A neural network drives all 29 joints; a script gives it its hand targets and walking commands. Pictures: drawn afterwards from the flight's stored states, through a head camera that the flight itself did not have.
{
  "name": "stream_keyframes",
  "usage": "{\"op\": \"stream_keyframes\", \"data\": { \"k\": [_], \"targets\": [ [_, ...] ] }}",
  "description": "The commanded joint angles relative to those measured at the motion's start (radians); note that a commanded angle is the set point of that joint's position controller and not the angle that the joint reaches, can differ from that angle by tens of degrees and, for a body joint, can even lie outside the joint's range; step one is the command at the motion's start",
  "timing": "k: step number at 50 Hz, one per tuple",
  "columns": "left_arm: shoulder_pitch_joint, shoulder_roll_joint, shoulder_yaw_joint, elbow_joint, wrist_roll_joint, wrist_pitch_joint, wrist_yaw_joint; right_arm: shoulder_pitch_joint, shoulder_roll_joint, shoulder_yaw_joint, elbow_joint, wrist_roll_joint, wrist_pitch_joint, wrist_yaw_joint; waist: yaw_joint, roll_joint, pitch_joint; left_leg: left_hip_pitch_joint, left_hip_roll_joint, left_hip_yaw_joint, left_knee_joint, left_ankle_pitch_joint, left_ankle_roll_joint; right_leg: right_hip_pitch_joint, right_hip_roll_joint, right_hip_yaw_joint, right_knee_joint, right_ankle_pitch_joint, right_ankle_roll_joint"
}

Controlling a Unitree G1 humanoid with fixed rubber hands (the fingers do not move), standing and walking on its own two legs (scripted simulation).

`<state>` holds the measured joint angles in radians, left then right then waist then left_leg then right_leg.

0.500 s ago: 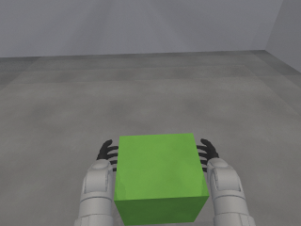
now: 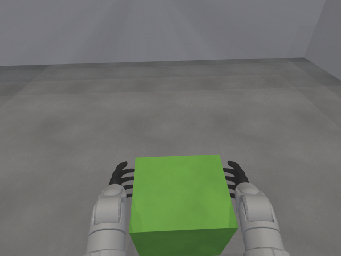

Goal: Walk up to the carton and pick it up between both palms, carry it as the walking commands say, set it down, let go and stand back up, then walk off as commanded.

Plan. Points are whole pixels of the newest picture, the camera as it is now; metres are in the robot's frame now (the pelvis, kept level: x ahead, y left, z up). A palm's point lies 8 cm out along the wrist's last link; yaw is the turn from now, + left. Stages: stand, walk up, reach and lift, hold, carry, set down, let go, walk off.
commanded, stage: reach and lift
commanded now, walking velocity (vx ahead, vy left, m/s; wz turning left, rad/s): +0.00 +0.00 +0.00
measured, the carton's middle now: (179, 208) +0.29 +0.00 -0.03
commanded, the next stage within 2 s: hold in 0.20 s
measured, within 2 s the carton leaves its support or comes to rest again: neither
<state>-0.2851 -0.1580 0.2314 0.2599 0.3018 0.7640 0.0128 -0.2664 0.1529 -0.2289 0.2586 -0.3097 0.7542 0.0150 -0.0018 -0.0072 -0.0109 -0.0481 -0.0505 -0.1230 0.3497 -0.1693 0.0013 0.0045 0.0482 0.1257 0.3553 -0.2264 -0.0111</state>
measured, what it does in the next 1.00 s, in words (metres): stands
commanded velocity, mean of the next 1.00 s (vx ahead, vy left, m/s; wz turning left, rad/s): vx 0.00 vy -0.06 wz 0.00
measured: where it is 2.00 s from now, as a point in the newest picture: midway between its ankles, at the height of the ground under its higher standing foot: outside the picture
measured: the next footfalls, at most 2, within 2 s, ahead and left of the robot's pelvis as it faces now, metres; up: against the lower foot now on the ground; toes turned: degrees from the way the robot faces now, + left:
right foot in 1.28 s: +0.06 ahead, -0.18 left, +0.00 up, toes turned -6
left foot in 1.58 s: +0.00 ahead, -0.03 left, +0.00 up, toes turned +16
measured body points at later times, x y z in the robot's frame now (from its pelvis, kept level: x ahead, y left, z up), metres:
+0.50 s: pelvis -0.01 +0.00 +0.00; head -0.06 +0.01 +0.45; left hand +0.29 +0.16 +0.05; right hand +0.29 -0.15 +0.04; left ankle +0.02 +0.12 -0.75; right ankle -0.01 -0.12 -0.75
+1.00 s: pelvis -0.01 -0.04 -0.02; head -0.03 -0.04 +0.43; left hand +0.30 +0.11 +0.07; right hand +0.29 -0.20 +0.06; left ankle +0.02 +0.11 -0.74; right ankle -0.02 -0.12 -0.75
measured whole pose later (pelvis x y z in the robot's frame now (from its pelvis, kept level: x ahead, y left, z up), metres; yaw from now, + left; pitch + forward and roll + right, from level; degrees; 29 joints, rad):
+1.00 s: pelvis -0.01 -0.04 -0.02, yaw -1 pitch +3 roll -2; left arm -0.22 -0.14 0.12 -0.08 0.17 0.89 0.08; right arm -0.17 0.13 -0.13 -0.14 -0.19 0.93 -0.06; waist 0.00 0.04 -0.11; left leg -0.42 0.05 -0.10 0.67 -0.30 -0.04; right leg -0.30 0.06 -0.10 0.53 -0.28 -0.06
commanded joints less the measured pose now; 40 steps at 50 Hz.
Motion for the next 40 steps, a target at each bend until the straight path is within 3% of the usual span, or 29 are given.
{"op": "stream_keyframes", "data": {
  "k": [1, 15, 36, 37, 38, 40],
  "targets": [
    [-0.428, -0.931, -0.503, -0.021, -0.269, -0.027, -0.257, -0.471, 0.887, 0.503, -0.038, 0.264, -0.038, 0.240, 0.002, -0.005, -0.175, 0.112, -0.033, 0.038, -0.022, 0.162, -0.009, -0.074, 0.024, -0.032, -0.066, 0.177, 0.010],
    [-0.448, -0.915, -0.510, -0.020, -0.273, -0.032, -0.269, -0.489, 0.895, 0.503, -0.031, 0.268, -0.044, 0.236, 0.008, -0.005, -0.155, 0.087, -0.035, 0.046, -0.019, 0.095, -0.004, -0.089, 0.018, -0.030, -0.069, 0.109, 0.007],
    [-0.409, -0.952, -0.524, -0.019, -0.272, -0.028, -0.260, -0.483, 0.867, 0.510, -0.063, 0.274, -0.049, 0.243, 0.012, 0.010, -0.169, 0.118, -0.024, 0.036, -0.023, 0.153, -0.010, -0.088, 0.029, -0.032, -0.066, 0.131, -0.006],
    [-0.407, -0.921, -0.570, -0.003, -0.286, -0.026, -0.265, -0.491, 0.886, 0.561, -0.094, 0.289, -0.033, 0.236, -0.004, 0.050, -0.187, -0.129, 0.194, -0.103, 0.012, 0.031, 0.018, -0.209, -0.089, -0.066, 0.114, -0.055, 0.006],
    [-0.423, -0.938, -0.576, -0.019, -0.306, -0.022, -0.262, -0.484, 0.886, 0.569, -0.107, 0.296, -0.027, 0.234, -0.005, 0.072, -0.234, -0.156, 0.245, -0.198, -0.012, 0.010, 0.045, -0.203, -0.065, -0.066, 0.192, -0.112, 0.015],
    [-0.443, -0.956, -0.617, -0.063, -0.330, -0.014, -0.258, -0.475, 0.888, 0.583, -0.128, 0.308, -0.018, 0.228, -0.007, 0.132, -0.263, -0.209, 0.315, -0.280, -0.030, -0.009, 0.087, -0.255, -0.050, -0.102, 0.266, -0.185, 0.029]
  ]
}}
